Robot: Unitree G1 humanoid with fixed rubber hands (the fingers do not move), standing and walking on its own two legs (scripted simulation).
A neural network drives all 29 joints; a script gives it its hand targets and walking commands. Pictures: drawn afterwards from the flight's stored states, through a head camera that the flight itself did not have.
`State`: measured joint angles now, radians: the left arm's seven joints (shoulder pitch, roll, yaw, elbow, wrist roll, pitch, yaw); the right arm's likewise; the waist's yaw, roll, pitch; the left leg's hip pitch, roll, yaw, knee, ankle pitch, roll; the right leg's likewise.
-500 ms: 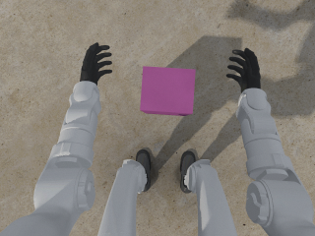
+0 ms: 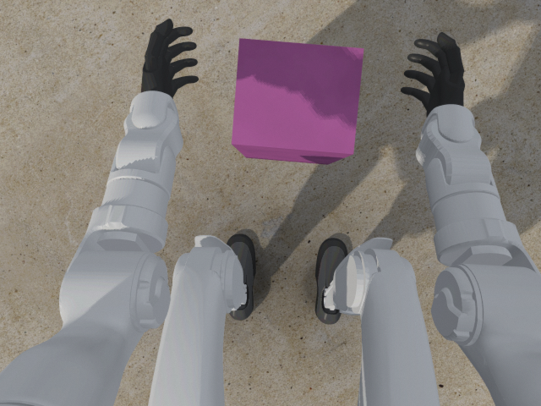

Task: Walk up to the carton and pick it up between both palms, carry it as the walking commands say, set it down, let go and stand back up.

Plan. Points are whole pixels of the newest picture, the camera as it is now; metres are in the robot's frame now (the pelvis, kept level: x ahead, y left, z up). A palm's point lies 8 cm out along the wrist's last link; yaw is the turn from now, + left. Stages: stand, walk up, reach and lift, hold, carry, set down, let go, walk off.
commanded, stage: reach and lift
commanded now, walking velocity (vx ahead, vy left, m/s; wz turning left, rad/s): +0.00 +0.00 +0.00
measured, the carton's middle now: (292, 114) +0.52 -0.02 -0.37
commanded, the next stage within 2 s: none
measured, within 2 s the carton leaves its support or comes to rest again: neither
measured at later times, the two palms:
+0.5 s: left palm (191, 108) +0.51 +0.15 -0.27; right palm (400, 121) +0.49 -0.20 -0.28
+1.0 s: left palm (194, 105) +0.53 +0.15 -0.29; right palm (397, 114) +0.51 -0.20 -0.30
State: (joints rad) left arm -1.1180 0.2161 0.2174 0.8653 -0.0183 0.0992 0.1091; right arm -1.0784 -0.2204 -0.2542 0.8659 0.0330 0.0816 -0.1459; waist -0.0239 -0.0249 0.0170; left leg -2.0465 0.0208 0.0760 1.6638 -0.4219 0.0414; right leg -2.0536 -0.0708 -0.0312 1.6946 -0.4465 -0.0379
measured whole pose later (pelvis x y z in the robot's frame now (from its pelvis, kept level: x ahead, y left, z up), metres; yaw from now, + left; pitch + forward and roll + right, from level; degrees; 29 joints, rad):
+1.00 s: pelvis -0.01 +0.00 -0.12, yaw +0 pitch +40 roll +1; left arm -1.37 0.33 0.02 1.13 -0.16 0.00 0.13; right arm -1.34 -0.34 -0.08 1.18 0.19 -0.04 -0.13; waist -0.02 -0.03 0.26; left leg -2.30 0.02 0.06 2.09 -0.49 0.05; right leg -2.30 -0.08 -0.03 2.12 -0.52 -0.05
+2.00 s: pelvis -0.01 +0.00 -0.13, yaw -1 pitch +39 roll +1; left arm -1.44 0.28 0.10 1.17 -0.18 0.03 0.09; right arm -1.42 -0.25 -0.11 1.21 0.20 -0.03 -0.13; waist -0.04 -0.03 0.29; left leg -2.30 0.02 0.06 2.12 -0.50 0.04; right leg -2.30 -0.03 -0.02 2.14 -0.52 -0.03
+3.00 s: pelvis -0.03 +0.00 -0.12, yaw -2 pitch +22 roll +1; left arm -1.45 0.29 0.06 1.02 -0.18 0.26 0.16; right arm -1.38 -0.23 -0.15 0.90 0.20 0.29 -0.24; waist -0.02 -0.03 0.52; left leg -2.03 0.02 0.05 2.15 -0.50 0.04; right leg -2.03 0.02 0.00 2.17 -0.51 -0.01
